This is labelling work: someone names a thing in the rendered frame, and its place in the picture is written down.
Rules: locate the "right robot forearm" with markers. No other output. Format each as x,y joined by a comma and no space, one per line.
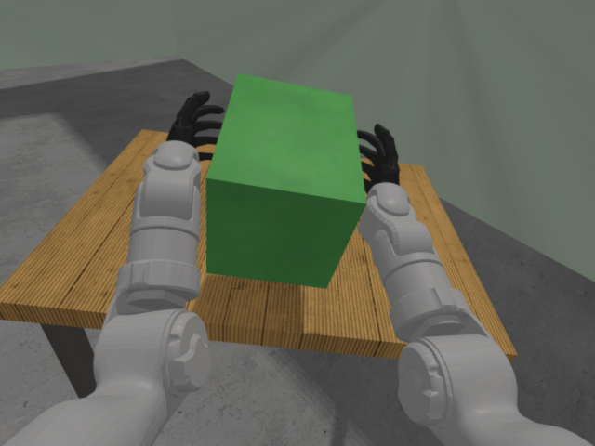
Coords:
422,299

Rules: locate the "robot left upper arm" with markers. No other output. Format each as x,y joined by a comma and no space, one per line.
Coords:
146,363

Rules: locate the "robot right upper arm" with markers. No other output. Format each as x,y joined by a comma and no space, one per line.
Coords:
463,389

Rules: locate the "carton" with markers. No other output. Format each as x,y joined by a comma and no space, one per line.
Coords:
285,187

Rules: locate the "right robot hand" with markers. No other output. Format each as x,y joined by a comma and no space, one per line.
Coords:
385,159

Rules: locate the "left robot forearm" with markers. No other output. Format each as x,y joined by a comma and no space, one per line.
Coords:
160,271

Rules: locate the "table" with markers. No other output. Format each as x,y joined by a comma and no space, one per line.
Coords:
68,281

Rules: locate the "left robot hand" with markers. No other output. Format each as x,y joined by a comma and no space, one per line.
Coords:
186,126

